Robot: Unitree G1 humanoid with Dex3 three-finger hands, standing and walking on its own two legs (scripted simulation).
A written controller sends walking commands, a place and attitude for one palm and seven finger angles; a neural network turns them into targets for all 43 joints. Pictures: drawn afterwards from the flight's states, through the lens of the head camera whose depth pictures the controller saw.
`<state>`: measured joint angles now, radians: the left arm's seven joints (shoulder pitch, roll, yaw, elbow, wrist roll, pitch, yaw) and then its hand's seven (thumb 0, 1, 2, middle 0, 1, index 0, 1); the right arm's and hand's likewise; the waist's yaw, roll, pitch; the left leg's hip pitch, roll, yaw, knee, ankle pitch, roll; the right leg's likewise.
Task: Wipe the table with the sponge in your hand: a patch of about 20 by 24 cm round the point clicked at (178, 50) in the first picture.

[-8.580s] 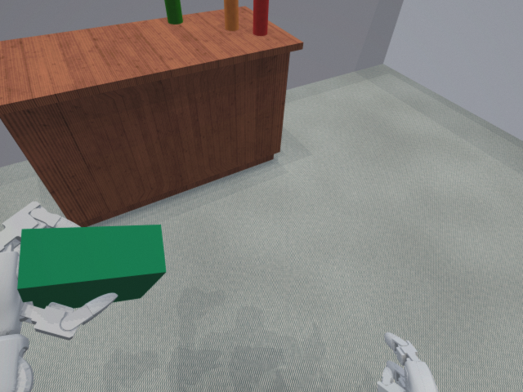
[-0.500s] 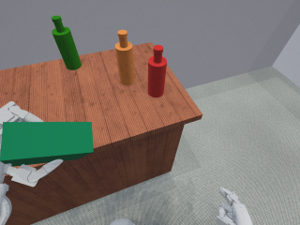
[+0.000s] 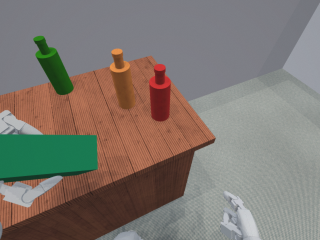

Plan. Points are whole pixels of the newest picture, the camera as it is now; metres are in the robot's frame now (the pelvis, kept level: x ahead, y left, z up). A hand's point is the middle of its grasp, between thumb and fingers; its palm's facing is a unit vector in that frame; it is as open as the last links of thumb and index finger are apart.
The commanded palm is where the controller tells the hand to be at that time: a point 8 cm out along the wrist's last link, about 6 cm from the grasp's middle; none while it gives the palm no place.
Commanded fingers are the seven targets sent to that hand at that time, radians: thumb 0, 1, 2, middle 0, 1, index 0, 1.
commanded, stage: come to a stop and stand still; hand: left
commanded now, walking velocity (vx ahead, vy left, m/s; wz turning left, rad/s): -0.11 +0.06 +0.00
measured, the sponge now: (61, 159) +0.22 +0.19 +0.17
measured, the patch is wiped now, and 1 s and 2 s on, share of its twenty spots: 0.00 0.00 0.00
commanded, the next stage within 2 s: look again from close up in 0.86 s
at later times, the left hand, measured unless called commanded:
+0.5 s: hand out of the picture +0.19 +0.27 +0.19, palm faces +0.41 -0.82 -0.41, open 10.0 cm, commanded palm +0.15 +0.30 +0.19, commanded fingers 0.00 0.10 1.30 -1.20 -1.60 -1.20 -1.60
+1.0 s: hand out of the picture +0.21 +0.29 +0.19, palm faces +0.39 -0.77 -0.51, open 10.0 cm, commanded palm +0.14 +0.31 +0.19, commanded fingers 0.00 0.10 1.30 -1.20 -1.60 -1.20 -1.60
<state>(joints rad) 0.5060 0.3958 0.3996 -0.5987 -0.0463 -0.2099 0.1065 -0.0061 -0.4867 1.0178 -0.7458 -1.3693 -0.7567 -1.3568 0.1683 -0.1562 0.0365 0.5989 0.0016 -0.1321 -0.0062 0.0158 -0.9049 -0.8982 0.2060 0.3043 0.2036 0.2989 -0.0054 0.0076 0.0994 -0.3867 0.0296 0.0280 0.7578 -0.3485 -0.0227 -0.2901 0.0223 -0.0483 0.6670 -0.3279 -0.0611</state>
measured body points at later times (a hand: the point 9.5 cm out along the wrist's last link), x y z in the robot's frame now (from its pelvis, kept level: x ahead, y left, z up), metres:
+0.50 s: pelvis -0.01 +0.02 +0.02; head +0.00 +0.03 +0.47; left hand +0.16 +0.31 +0.21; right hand +0.19 -0.20 -0.05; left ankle +0.01 +0.13 -0.72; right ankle +0.02 -0.08 -0.72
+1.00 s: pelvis -0.01 +0.03 +0.02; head +0.01 +0.04 +0.47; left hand +0.18 +0.33 +0.22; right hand +0.15 -0.20 -0.07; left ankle +0.01 +0.13 -0.72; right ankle +0.02 -0.08 -0.72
